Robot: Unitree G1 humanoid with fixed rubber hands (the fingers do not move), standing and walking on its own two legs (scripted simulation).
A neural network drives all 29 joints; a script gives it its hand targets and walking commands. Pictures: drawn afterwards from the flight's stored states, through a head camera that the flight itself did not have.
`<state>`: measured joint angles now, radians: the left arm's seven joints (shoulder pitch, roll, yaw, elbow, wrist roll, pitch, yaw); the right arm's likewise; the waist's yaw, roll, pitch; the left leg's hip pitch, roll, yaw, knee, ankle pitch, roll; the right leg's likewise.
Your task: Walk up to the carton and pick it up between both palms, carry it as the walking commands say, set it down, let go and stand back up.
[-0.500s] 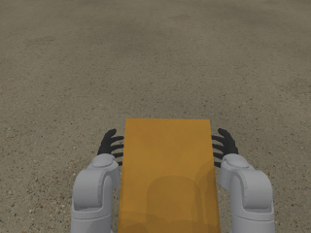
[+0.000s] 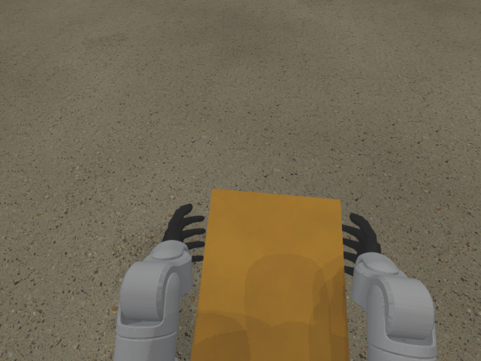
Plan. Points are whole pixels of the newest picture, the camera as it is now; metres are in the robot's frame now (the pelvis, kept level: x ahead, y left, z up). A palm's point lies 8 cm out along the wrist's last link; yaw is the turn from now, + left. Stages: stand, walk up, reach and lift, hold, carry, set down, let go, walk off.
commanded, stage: carry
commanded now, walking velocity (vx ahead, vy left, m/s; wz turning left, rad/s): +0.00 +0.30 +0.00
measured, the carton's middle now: (265, 283) +0.26 +0.00 -0.02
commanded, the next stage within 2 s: none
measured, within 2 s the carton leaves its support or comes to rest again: neither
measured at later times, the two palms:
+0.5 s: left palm (26, 310) +0.18 +0.31 +0.08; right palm (241, 333) +0.17 +0.03 +0.06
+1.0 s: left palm out of the picture +0.07 +0.48 +0.09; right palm out of the picture +0.07 +0.20 +0.08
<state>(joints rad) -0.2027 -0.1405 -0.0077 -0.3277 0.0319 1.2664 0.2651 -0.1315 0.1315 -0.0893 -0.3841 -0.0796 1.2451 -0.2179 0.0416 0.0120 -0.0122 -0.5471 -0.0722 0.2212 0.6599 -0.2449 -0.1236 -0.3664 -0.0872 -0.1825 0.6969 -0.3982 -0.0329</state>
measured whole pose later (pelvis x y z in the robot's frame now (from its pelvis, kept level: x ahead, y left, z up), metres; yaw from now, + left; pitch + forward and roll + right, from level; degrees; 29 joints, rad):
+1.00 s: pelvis -0.20 +0.34 -0.01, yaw -1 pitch +1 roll -1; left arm -0.23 -0.15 0.04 -0.37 0.03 1.25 0.26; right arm -0.20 0.14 -0.08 -0.39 -0.09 1.24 -0.23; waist 0.05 0.05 0.01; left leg -0.55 -0.02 0.10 0.76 -0.28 0.07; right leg -0.40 -0.05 -0.14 0.76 -0.38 -0.01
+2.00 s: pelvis -0.41 +0.67 +0.00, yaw -2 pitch +3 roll +0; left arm -0.23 -0.15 0.06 -0.41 0.04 1.28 0.27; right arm -0.22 0.14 -0.06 -0.38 -0.08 1.24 -0.24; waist 0.05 -0.03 0.04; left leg -0.54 -0.01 0.12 0.68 -0.19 0.08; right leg -0.46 -0.06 -0.10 0.93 -0.53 0.03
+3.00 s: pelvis -0.56 +0.95 +0.00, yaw -2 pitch +2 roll -2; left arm -0.20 -0.14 0.05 -0.38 0.06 1.28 0.27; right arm -0.19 0.14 -0.04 -0.35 -0.06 1.26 -0.23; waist 0.03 -0.02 -0.01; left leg -0.49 0.04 0.09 0.71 -0.25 0.05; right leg -0.44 -0.07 -0.05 0.88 -0.50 0.06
